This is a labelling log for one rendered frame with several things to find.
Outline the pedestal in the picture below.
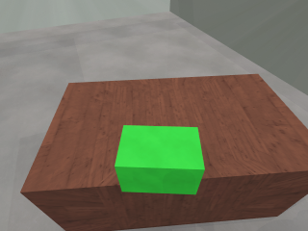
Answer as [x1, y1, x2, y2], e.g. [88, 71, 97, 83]
[20, 73, 308, 231]

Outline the carton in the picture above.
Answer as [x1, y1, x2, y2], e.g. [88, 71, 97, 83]
[115, 125, 205, 194]

